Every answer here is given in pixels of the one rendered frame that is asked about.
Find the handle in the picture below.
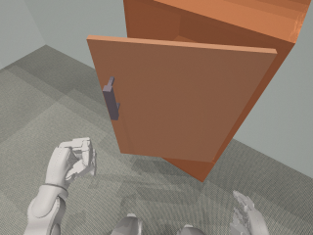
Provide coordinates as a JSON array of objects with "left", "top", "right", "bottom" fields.
[{"left": 103, "top": 76, "right": 120, "bottom": 120}]

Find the left robot forearm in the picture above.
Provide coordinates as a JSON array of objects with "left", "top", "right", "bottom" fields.
[{"left": 23, "top": 184, "right": 68, "bottom": 235}]

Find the left robot thigh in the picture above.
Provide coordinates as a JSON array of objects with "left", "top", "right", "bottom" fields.
[{"left": 111, "top": 216, "right": 143, "bottom": 235}]

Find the right robot hand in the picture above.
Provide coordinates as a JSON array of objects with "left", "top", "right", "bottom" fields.
[{"left": 230, "top": 190, "right": 270, "bottom": 235}]

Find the cupboard door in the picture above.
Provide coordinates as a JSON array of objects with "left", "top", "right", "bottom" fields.
[{"left": 86, "top": 34, "right": 278, "bottom": 163}]

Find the left robot hand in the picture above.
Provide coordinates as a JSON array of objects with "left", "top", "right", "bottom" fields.
[{"left": 45, "top": 137, "right": 97, "bottom": 189}]

